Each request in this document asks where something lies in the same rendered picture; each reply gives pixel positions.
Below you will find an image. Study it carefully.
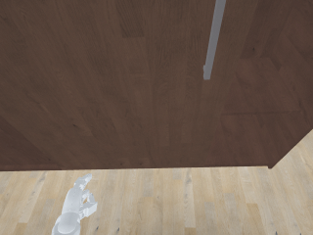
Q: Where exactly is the handle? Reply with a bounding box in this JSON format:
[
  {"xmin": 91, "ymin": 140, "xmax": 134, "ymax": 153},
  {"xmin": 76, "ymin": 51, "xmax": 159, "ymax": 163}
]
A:
[{"xmin": 203, "ymin": 0, "xmax": 226, "ymax": 80}]

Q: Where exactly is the left robot forearm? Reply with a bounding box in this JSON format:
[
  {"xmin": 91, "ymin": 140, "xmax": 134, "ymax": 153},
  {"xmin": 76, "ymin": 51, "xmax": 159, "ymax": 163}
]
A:
[{"xmin": 51, "ymin": 211, "xmax": 81, "ymax": 235}]

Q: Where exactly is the robot left hand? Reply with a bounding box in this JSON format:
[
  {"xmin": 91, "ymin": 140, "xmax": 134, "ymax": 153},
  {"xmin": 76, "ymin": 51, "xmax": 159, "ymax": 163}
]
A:
[{"xmin": 62, "ymin": 173, "xmax": 98, "ymax": 220}]

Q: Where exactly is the wardrobe door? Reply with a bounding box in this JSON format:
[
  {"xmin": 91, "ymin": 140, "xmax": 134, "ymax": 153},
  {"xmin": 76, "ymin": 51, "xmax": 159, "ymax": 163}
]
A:
[
  {"xmin": 0, "ymin": 116, "xmax": 55, "ymax": 165},
  {"xmin": 0, "ymin": 0, "xmax": 259, "ymax": 170}
]

